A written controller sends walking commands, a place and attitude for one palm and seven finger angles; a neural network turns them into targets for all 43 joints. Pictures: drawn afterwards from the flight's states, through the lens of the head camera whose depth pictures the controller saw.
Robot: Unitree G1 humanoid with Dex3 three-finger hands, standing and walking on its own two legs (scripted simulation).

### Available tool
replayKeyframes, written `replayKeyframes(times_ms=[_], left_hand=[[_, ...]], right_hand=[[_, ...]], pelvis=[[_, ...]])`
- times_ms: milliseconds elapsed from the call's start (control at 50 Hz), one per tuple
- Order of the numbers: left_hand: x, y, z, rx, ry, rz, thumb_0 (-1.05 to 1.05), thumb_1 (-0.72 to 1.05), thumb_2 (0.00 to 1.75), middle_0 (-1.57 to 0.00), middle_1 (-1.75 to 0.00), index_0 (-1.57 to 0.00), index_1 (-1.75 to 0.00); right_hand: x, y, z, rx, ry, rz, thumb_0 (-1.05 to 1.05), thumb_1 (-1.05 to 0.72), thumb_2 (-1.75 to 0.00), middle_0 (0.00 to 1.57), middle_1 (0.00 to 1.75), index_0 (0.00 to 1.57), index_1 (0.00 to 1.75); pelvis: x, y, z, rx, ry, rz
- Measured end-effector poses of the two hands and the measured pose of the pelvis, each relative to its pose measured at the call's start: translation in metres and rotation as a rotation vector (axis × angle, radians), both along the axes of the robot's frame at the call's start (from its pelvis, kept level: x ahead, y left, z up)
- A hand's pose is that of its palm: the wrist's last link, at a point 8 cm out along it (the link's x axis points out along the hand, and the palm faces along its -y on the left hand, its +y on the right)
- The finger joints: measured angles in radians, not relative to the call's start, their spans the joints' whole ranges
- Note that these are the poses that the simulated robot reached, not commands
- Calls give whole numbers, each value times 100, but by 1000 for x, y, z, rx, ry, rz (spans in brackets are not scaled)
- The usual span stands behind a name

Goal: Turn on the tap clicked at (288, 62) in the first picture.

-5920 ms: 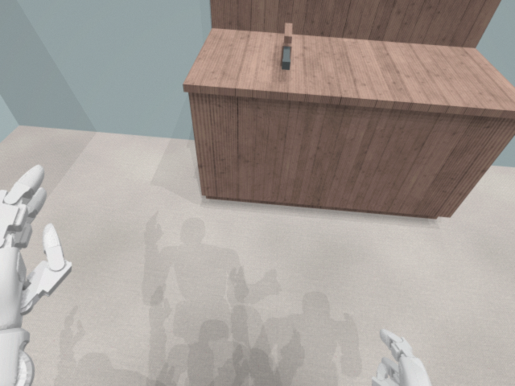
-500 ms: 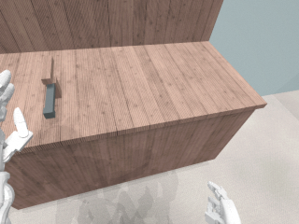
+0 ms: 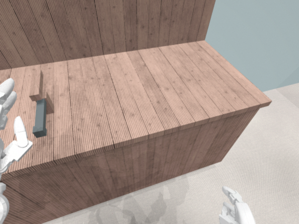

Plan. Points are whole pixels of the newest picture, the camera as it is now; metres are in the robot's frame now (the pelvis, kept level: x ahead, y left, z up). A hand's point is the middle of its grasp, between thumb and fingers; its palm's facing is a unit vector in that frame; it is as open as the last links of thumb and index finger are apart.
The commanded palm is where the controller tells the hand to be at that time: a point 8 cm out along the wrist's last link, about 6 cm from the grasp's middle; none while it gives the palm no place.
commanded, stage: shuffle to correct the standing spot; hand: left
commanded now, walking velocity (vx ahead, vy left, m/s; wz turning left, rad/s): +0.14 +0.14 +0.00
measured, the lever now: (39, 131) +0.36 +0.36 +0.01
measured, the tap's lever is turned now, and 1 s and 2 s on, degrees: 0 0 0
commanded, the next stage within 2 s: come to a stop and stand still in 0.22 s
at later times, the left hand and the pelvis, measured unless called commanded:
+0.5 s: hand (6, 133) +0.23 +0.29 +0.19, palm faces +0.38 -0.79 -0.48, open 7.4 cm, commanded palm +0.19 +0.32 +0.19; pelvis +0.02 +0.04 +0.01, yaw -2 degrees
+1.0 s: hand out of the picture +0.22 +0.32 +0.19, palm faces +0.42 -0.82 -0.39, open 7.4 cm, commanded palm +0.19 +0.34 +0.19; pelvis +0.02 +0.06 +0.02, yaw -1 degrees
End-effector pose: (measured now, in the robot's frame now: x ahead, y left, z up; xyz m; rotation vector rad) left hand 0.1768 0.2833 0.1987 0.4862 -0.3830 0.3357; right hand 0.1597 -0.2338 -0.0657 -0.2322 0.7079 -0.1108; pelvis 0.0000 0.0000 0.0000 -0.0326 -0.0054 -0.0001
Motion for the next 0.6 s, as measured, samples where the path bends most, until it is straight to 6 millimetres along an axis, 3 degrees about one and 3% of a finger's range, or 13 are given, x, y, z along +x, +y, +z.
replayKeyframes(times_ms=[200,320,420,500,600], left_hand=[[6,38,-28,-73,32,50,1,88,90,-21,-30,-21,-30],[18,35,1,-37,6,-8,1,88,90,-21,-30,-21,-30],[17,34,18,56,23,-44,1,88,90,-21,-30,-21,-30],[18,49,8,75,84,19,1,88,90,-21,-30,-21,-31],[20,58,-12,-61,100,87,1,88,90,-21,-30,-21,-30]], right_hand=[[-6,22,-6,-18,36,-44,1,-90,-89,20,30,20,30],[-8,52,5,32,17,-13,1,-90,-89,20,30,20,30],[-4,62,2,54,9,-12,1,-90,-89,21,30,20,30],[2,61,-7,53,19,-19,1,-90,-89,21,30,20,30],[10,54,-5,23,33,-9,1,-90,-89,21,30,20,30]], pelvis=[[5,27,-6,20,-46,-22],[7,38,10,12,-32,-10],[14,45,13,19,-17,-21],[20,45,8,32,-17,-28],[23,46,8,2,-20,-23]])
